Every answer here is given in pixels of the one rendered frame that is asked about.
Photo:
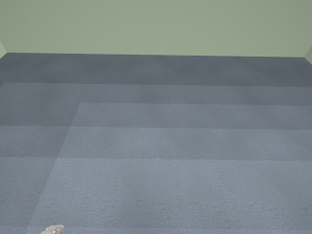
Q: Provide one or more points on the robot left hand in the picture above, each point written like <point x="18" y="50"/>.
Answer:
<point x="57" y="229"/>

